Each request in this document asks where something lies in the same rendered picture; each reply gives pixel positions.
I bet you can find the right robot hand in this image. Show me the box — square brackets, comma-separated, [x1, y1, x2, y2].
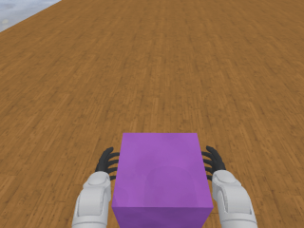
[201, 145, 226, 181]

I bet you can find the carton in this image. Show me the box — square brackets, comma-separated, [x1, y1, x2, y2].
[111, 132, 214, 228]

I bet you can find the robot right forearm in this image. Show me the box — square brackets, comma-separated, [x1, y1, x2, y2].
[212, 170, 258, 228]

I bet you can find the robot left forearm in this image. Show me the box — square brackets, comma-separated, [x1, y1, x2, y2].
[71, 171, 111, 228]

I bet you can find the left robot hand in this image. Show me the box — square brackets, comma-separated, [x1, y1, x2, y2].
[95, 146, 120, 181]

